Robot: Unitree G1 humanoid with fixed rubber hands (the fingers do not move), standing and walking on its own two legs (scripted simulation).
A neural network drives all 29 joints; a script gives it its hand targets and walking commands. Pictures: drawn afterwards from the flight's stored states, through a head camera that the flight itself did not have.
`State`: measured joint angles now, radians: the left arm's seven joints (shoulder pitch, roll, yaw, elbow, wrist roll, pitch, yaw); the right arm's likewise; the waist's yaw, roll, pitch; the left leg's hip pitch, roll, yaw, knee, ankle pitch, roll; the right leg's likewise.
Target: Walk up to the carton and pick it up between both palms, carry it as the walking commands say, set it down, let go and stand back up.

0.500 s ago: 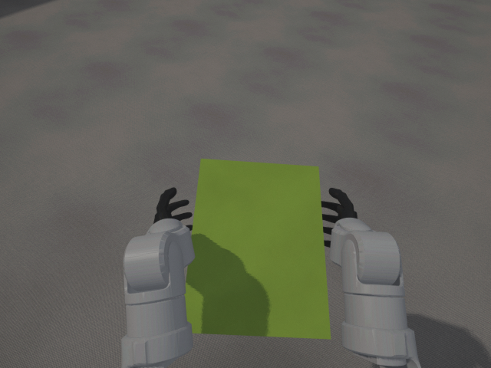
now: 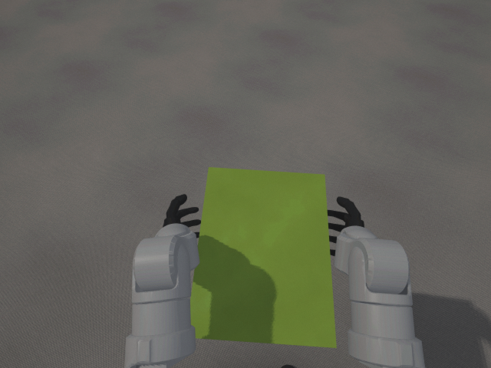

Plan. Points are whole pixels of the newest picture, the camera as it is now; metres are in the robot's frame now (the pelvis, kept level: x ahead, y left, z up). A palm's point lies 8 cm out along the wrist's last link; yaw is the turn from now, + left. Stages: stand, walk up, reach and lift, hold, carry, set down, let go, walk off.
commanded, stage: carry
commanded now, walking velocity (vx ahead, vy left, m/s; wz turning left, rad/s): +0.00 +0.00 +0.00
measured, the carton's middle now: (259, 261) +0.31 +0.01 -0.05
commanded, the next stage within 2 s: none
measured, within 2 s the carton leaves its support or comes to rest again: neither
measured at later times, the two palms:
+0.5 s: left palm (187, 157) +0.46 +0.13 +0.06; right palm (340, 163) +0.44 -0.13 +0.06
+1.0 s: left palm (185, 108) +0.60 +0.16 +0.05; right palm (315, 106) +0.60 -0.11 +0.05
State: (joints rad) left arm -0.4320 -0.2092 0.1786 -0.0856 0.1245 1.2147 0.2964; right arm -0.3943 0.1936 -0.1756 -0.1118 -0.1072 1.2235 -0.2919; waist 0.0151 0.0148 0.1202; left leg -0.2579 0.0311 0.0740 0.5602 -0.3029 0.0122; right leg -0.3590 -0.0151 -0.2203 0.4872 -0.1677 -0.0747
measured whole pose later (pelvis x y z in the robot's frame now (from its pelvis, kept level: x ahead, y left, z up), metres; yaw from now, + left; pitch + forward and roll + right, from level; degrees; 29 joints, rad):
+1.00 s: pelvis +0.30 +0.02 -0.02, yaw -1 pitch +2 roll +0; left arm -0.36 -0.18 0.17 -0.02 0.12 1.11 0.26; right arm -0.38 0.19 -0.14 -0.01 -0.18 1.11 -0.20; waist 0.01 0.01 -0.03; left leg -0.16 0.01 0.14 0.65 -0.52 0.04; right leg -0.36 -0.02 -0.09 0.92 -0.60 -0.03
